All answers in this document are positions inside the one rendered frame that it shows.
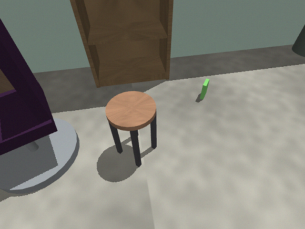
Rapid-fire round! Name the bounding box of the stool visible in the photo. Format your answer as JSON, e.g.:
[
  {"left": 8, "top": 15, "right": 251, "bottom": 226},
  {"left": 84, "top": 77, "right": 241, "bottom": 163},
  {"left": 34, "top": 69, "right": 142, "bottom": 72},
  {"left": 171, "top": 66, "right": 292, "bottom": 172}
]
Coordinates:
[{"left": 105, "top": 91, "right": 157, "bottom": 167}]

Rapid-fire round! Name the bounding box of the bookshelf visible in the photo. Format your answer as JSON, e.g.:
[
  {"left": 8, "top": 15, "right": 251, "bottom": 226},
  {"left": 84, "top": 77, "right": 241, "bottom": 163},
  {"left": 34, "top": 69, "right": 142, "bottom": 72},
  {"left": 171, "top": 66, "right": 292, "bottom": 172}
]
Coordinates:
[{"left": 70, "top": 0, "right": 173, "bottom": 88}]

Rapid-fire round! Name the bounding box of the office chair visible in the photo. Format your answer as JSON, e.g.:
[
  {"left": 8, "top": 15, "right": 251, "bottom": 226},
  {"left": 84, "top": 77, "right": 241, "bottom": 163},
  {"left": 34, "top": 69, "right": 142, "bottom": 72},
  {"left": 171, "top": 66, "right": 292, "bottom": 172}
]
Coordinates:
[{"left": 0, "top": 19, "right": 80, "bottom": 194}]

